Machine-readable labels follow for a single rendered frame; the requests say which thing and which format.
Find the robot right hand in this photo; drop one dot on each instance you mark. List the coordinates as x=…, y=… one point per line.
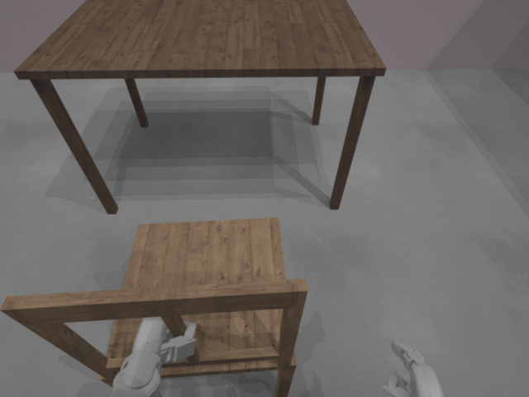
x=422, y=381

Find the chair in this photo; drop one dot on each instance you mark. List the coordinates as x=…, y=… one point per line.
x=229, y=272

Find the table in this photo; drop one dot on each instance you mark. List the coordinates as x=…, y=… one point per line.
x=166, y=39

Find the left robot forearm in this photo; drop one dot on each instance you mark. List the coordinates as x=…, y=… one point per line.
x=139, y=376

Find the robot left hand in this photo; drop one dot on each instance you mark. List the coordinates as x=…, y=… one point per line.
x=153, y=332

